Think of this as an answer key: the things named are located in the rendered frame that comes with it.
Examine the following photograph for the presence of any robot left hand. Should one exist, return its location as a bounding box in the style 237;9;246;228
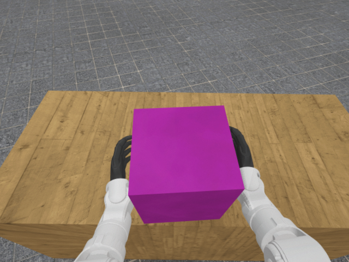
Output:
110;135;132;181

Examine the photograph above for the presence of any carton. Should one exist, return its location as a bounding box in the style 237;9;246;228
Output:
128;105;245;224

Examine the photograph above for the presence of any right robot forearm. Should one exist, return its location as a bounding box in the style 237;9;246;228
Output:
237;167;331;262

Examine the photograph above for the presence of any robot right upper arm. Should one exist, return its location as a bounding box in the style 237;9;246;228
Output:
263;235;329;262

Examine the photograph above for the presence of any pedestal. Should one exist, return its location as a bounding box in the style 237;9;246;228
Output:
0;91;349;261

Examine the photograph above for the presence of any robot right hand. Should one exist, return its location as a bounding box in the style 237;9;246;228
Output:
229;126;254;168

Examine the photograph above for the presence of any left robot forearm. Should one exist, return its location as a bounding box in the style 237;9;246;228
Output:
74;178;134;262

